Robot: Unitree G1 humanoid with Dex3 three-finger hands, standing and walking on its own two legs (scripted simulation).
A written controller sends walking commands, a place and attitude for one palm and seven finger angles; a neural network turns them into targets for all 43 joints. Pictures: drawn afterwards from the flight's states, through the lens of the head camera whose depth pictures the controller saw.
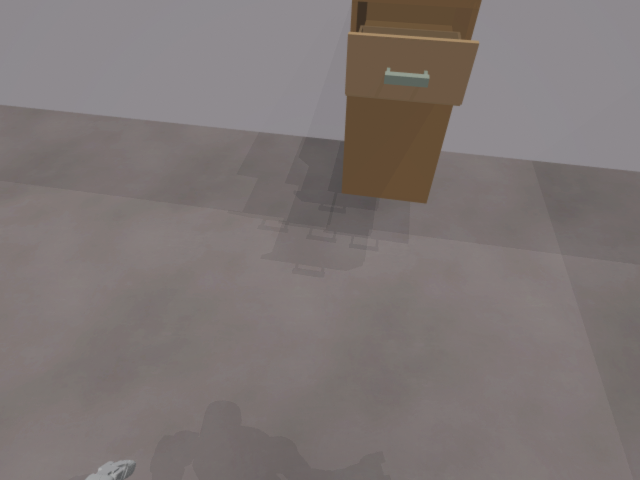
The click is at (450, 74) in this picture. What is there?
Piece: drawer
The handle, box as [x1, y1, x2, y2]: [384, 68, 428, 87]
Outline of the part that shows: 385,71 384,83 427,87 427,71 424,71 423,74 391,72 389,68 387,68 387,70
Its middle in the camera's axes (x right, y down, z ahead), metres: +0.25 -0.47 +1.12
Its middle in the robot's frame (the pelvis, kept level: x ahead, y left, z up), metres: +1.17 -0.20 -0.02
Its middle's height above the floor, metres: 0.75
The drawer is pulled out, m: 0.29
